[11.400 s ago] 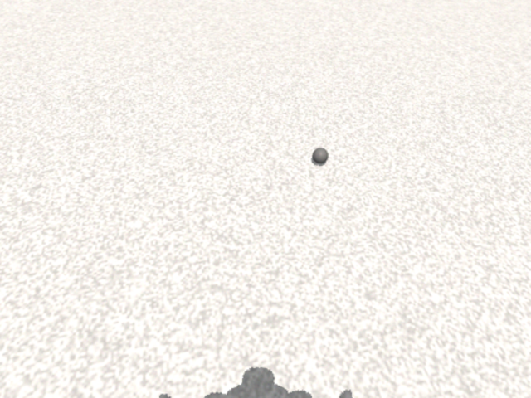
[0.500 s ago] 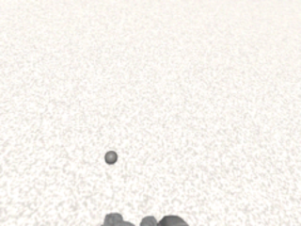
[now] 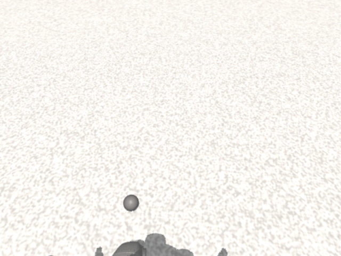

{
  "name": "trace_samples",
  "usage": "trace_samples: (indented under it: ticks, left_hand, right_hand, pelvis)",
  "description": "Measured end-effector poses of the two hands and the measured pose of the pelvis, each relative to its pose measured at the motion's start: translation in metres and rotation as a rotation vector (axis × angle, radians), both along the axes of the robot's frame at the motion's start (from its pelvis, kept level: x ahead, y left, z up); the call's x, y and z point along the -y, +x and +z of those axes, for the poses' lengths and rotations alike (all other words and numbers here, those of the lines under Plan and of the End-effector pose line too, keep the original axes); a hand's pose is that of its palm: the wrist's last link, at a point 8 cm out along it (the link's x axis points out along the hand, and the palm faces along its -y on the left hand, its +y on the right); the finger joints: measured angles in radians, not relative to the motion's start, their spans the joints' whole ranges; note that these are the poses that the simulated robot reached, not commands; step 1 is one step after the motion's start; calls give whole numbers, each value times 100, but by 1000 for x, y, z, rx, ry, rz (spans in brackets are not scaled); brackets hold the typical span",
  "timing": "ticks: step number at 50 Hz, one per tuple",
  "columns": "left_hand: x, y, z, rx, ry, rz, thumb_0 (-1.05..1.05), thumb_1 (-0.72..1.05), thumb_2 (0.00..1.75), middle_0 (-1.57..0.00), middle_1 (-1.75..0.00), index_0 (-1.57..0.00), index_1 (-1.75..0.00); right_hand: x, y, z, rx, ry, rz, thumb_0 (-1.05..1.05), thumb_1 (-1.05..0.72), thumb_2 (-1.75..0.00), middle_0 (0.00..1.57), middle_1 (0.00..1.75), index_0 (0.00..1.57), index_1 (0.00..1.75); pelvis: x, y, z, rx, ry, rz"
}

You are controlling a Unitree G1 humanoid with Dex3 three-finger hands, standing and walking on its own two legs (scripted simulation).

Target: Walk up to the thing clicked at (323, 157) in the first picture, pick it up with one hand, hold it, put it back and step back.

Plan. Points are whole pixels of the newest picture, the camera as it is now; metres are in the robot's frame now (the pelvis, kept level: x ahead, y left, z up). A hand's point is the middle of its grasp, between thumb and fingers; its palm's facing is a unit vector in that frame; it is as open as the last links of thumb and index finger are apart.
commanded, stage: walk up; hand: left
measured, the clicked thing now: (131, 202) +0.48 +0.23 -0.73
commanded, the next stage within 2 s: stand in 1.66 s
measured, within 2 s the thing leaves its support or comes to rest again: neither
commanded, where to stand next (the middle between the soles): +0.11 -0.01 m, yaw +0 degrees
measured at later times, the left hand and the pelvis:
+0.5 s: hand out of the picture +0.15 +0.26 -0.16, palm faces -0.04 -0.92 -0.39, open 7.4 cm; pelvis +0.09 -0.01 -0.02, yaw -1 degrees
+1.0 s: hand (83, 221) +0.22 +0.24 -0.14, palm faces -0.01 -0.94 -0.33, open 7.4 cm; pelvis +0.11 -0.01 +0.01, yaw +0 degrees
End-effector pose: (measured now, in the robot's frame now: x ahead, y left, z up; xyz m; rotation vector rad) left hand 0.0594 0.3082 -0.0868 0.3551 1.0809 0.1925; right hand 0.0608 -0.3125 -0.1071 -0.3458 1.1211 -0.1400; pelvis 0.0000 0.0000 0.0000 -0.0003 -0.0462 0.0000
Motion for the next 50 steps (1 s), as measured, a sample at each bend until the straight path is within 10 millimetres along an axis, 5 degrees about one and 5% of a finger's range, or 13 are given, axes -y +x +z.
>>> trace_samples:
  ticks: [10, 15, 22, 39, 50]
  left_hand:
    - [-15, 38, -46, -100, -30, 19, 0, 90, 90, -20, -30, -20, -30]
    - [-8, 57, -42, -118, -29, -4, 0, 90, 90, -20, -30, -20, -30]
    - [3, 70, -36, -115, 20, 18, 0, 90, 90, -20, -30, -20, -30]
    - [21, 152, -19, -30, -20, 17, 0, 90, 90, -20, -30, -20, -30]
    - [22, 156, -17, -55, -41, 34, 0, 90, 90, -20, -30, -20, -30]
  right_hand:
    - [-15, 65, 5, 50, -68, 0, 1, -90, -90, 20, 30, 21, 30]
    - [-8, 78, 11, 58, -74, -8, 1, -90, -90, 20, 30, 21, 30]
    - [11, 96, -11, 6, -45, -42, 1, -90, -90, 20, 30, 21, 30]
    - [-5, 122, -12, -65, 16, -56, 1, -90, -90, 20, 30, 21, 30]
    - [0, 131, 2, -72, -13, -69, 1, -90, -90, 20, 30, 21, 30]
  pelvis:
    - [-13, 49, -18, 6, 5, -9]
    - [-6, 65, -13, -1, 1, -23]
    - [10, 84, -18, -1, -9, -18]
    - [12, 109, 1, -4, 4, -2]
    - [10, 113, 9, -1, -2, 3]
